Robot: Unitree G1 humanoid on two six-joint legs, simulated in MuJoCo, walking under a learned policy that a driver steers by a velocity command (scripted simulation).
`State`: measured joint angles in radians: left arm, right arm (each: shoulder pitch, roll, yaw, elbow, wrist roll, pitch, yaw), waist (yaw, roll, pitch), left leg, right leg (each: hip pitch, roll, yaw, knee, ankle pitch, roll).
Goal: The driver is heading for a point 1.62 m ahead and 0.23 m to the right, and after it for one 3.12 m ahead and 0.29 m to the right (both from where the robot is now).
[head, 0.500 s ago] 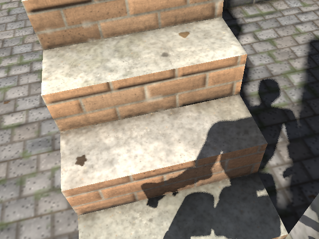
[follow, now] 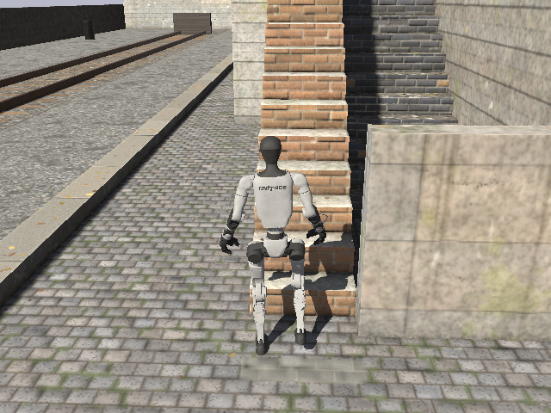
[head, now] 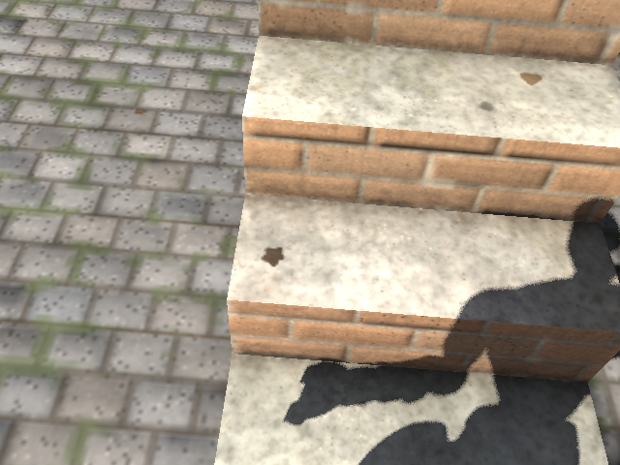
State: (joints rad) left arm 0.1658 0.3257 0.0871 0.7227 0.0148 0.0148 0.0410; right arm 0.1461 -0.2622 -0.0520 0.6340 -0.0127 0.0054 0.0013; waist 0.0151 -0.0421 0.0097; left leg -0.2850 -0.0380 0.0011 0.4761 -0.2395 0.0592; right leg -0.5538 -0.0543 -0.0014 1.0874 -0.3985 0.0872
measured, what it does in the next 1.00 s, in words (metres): steps on the spot: right foot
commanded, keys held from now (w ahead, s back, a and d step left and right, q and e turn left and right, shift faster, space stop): no key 1.00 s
